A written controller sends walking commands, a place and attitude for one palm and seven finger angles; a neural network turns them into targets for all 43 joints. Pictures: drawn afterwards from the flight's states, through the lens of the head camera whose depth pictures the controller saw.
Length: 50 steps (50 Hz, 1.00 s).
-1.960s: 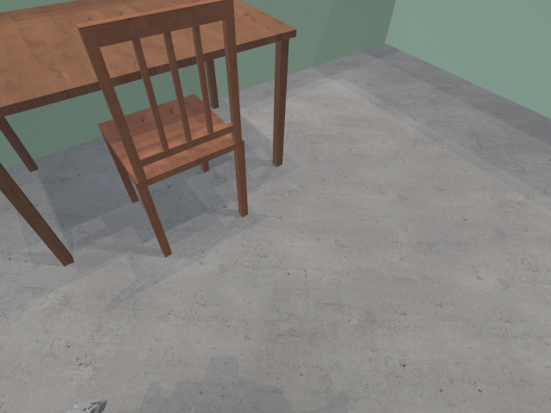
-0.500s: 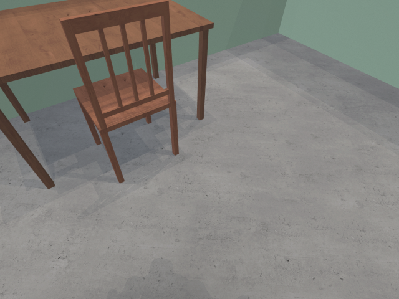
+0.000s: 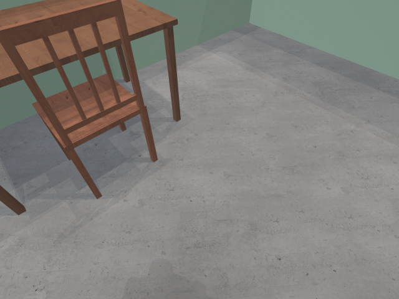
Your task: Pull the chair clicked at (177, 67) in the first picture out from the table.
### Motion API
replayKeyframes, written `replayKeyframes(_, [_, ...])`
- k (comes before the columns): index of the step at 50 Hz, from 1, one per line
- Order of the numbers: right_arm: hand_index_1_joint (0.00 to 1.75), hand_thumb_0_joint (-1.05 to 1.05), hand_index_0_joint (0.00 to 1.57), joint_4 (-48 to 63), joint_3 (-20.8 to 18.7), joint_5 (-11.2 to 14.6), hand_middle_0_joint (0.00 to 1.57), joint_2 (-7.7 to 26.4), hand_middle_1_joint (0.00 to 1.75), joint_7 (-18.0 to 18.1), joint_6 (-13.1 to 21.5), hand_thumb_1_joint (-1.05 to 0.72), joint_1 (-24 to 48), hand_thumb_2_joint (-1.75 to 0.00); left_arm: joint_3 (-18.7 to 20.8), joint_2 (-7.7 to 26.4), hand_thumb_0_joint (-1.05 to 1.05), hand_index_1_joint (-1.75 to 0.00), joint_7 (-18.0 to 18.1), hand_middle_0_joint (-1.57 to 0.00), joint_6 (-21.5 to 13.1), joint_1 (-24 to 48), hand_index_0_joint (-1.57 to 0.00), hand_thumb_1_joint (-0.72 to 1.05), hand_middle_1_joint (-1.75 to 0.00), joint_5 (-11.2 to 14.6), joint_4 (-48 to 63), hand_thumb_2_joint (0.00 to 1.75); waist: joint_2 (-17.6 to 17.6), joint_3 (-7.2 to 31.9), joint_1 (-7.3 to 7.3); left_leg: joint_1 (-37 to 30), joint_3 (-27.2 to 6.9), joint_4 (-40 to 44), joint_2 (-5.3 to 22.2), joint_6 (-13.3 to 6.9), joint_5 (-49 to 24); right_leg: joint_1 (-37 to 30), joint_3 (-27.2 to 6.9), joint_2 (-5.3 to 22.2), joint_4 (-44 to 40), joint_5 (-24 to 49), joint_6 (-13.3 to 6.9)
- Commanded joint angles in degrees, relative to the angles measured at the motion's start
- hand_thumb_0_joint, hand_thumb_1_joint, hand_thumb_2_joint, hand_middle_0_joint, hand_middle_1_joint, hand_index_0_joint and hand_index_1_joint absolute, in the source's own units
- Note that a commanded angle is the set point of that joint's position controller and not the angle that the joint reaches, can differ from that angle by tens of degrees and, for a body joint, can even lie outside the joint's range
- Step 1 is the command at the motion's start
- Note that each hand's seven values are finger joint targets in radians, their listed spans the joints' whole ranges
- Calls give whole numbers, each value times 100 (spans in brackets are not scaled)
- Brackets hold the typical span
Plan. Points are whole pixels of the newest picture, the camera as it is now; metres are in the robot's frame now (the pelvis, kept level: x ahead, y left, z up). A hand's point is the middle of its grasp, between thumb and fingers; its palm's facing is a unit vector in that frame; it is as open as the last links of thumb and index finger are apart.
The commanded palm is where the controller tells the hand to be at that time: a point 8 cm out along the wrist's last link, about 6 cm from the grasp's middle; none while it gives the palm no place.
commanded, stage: walk to a spot facing it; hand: left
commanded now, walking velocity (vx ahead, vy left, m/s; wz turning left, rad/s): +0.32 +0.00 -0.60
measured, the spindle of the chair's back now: (88, 75) +0.87 +0.53 -0.05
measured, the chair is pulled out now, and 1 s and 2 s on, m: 0.00 0.00 0.00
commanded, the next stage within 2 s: turn to face it in 1.56 s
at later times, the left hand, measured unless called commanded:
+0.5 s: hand (116, 241) +0.28 +0.26 -0.17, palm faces -0.19 -0.96 -0.20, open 7.4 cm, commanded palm none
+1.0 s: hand (215, 154) +0.60 +0.01 -0.16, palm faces -0.61 -0.78 -0.16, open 7.3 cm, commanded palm none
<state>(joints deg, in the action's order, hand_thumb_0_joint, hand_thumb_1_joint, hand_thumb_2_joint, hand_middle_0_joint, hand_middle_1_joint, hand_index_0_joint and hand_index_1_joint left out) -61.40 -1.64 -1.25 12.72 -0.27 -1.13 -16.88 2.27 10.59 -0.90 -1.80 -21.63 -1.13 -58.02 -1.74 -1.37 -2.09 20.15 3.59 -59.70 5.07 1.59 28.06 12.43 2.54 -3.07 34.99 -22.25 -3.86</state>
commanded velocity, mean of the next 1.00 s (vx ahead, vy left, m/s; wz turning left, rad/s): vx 0.33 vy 0.00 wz -0.53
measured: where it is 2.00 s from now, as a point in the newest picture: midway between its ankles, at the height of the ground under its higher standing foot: (250, 225)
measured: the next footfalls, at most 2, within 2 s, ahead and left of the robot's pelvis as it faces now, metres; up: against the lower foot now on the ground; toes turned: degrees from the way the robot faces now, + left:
left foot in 0.34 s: +0.29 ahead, +0.14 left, +0.00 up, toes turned -5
right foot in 0.90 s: +0.42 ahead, -0.17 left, +0.00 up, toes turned -40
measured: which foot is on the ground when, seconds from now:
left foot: up 0.00-0.32, down 0.34-0.90, up 0.92-1.00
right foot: down 0.00-0.34, up 0.36-0.88, down 0.90-1.00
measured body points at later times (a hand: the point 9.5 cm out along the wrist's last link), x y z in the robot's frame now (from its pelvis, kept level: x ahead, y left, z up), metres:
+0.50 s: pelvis +0.20 +0.06 +0.01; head +0.22 +0.08 +0.46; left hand +0.29 +0.31 -0.15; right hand +0.23 -0.19 -0.11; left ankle +0.25 +0.14 -0.72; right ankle +0.11 -0.05 -0.62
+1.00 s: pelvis +0.38 -0.06 -0.01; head +0.43 -0.08 +0.44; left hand +0.63 +0.05 -0.15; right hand +0.19 -0.19 -0.15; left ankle +0.34 +0.12 -0.61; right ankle +0.39 -0.15 -0.72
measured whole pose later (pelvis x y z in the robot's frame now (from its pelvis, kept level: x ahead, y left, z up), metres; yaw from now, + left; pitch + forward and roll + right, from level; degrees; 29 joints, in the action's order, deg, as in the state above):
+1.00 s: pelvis +0.38 -0.06 -0.01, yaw -35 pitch -1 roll -1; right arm -60.8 -1.9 -1.0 9.0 0.0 0.3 -23.5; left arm 3.0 11.0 -1.7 -1.9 -5.3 -0.7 -52.1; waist 0.6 -6.7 3.8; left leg 19.0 6.8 -75.0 9.2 2.9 25.3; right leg 22.4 7.0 -1.9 37.0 -14.5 -5.5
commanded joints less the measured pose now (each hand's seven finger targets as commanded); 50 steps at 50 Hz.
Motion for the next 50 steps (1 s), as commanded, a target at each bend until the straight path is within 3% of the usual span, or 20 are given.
replayKeyframes(1, [30,0,20,1037,-184,-6,20,431,30,-19,374,-90,1216,-90,204,1038,0,-30,151,-20,-169,-700,-20,90,-30,-10,139,90,390,-363,-60,2156,-187,-552,233,112,-804,-959,-2515,1813,-2068,1964,-924])
replayKeyframes(3, [30,0,20,1025,-209,12,20,337,30,-45,326,-90,1055,-90,216,952,0,-30,162,-20,-207,-630,-20,90,-30,-21,141,90,719,-235,49,1962,-100,-247,185,164,-1120,-880,-2052,1582,-2083,2316,-808])
replayKeyframes(11, [30,0,20,1482,-188,68,20,129,30,-121,413,-90,1780,-90,269,948,0,-30,220,-20,-202,-657,-20,90,-30,-50,53,90,928,-328,-77,1147,94,1587,-96,45,-1539,-776,-1836,1318,-1835,3237,-553])
replayKeyframes(14, [30,0,20,1220,-256,55,20,364,30,1,487,-90,720,-90,363,1072,0,-30,207,-20,-183,-266,-20,90,-30,-12,165,90,822,115,455,-817,276,2728,-440,-104,-1791,-301,-1609,999,-739,4012,-358])
replayKeyframes(15, [30,0,20,955,-324,23,20,647,30,105,507,-90,-116,-90,368,951,0,-30,179,-20,-188,-263,-20,90,-30,22,203,90,557,556,770,-2243,88,2968,-206,-218,-1971,347,-1507,764,306,3784,-212])
replayKeyframes(16, [30,0,20,784,-486,-79,20,1314,30,170,528,-90,-943,-90,369,645,0,-30,107,-20,-163,-427,-20,90,-30,107,307,90,-756,1279,1012,-3516,-1655,3151,1304,-677,-1871,1401,-880,77,2053,1663,37])
replayKeyframes(17, [30,0,20,753,-501,-35,20,1637,30,148,493,-90,-1310,-90,311,411,0,-30,42,-20,-193,-379,-20,90,-30,107,463,90,-1428,1425,920,-3430,-3241,3974,2526,-1210,-1852,2134,-532,-182,3724,-1075,176])
replayKeyframes(18, [30,0,20,807,-425,-4,20,1366,30,144,497,-90,-769,-90,317,486,0,-30,64,-20,-149,-200,-20,90,-30,58,462,90,-1035,1040,749,-2609,-3208,4482,2632,-1276,-635,2364,-677,127,4434,-989,146])
replayKeyframes(20, [30,0,20,987,-264,-13,20,630,30,139,542,-90,72,-90,360,465,0,-30,-67,-20,-46,281,-20,90,-30,-37,536,90,-860,-259,379,-1040,-2138,4853,2033,-984,37,2559,-520,703,4520,19,201])
replayKeyframes(22, [30,0,20,943,-182,-19,20,308,30,153,614,-90,316,-90,347,324,0,-30,-150,-20,112,102,-20,90,-30,-87,441,90,-678,-355,44,-439,-999,4811,1582,-718,-760,2152,-388,863,4134,517,255])
replayKeyframes(24, [30,0,20,901,-196,-7,20,330,30,161,681,-90,229,-90,341,251,0,-30,-168,-20,233,106,-20,90,-30,-92,506,90,-560,-200,-23,-514,-343,4872,1499,-769,-1311,2213,-331,929,3931,821,346])
replayKeyframes(31, [30,0,20,640,-225,22,20,477,30,149,726,-90,-483,-90,284,234,0,-30,-251,-20,319,1251,-20,90,-30,-117,939,90,-192,-454,191,-1632,465,4972,1534,-906,-2310,3213,-95,1120,2625,1654,549])
replayKeyframes(38, [30,0,20,363,-180,-66,20,560,30,150,597,-90,-1162,-90,180,147,0,-30,-265,-20,244,2482,-20,90,-30,-71,1240,90,-348,-723,611,-2219,1158,4593,1579,-791,-3809,2643,462,767,817,1356,295])
replayKeyframes(42, [30,0,20,406,-251,-45,20,834,30,135,534,-90,-1096,-90,236,436,0,-30,-198,-20,124,1640,-20,90,-30,-76,994,90,-574,-6,191,-2479,1599,2827,1567,-586,-6576,1091,892,163,170,592,-118])
replayKeyframes(43, [30,0,20,475,-238,-16,20,903,30,117,516,-90,-954,-90,309,626,0,-30,-172,-20,55,802,-20,90,-30,-97,751,90,-502,510,-234,-2030,1757,1655,1412,-380,-6421,-213,993,-9,-250,905,-201])
replayKeyframes(44, [30,0,20,582,-199,80,20,745,30,33,505,-90,-929,-90,444,1175,0,-30,-116,-20,-16,-29,-20,90,-30,-108,523,90,116,1230,-616,-440,1736,31,1183,-149,-4659,-2189,-30,818,-420,1235,-536])
replayKeyframes(45, [30,0,20,850,-143,149,20,309,30,55,540,-90,-883,-90,581,1822,0,-30,-21,-20,-59,-618,-20,90,-30,-18,423,90,1070,1951,-649,1488,1245,-1986,139,215,431,-3481,-3232,2658,-844,2470,-1351])
replayKeyframes(46, [30,0,20,978,-170,137,20,448,30,104,561,-90,-320,-90,601,2026,0,-30,32,-20,-7,-606,-20,90,-30,114,376,90,668,1798,-686,1900,323,-2460,184,74,498,-3067,-3368,2816,-1317,2935,-1543])
replayKeyframes(47, [30,0,20,1065,-221,103,20,459,30,120,549,-90,-96,-90,546,1758,0,-30,44,-20,3,-154,-20,90,-30,100,533,90,468,1304,-463,1998,-67,-2629,290,60,-37,-2407,-3167,2638,-1479,2449,-1401])
replayKeyframes(50, [30,0,20,781,-176,-25,20,278,30,98,356,-90,-255,-90,312,1034,0,-30,116,-20,-132,780,-20,90,-30,42,644,90,229,194,244,1307,-188,-1492,657,134,-867,-133,-1603,1887,-1859,2493,-817])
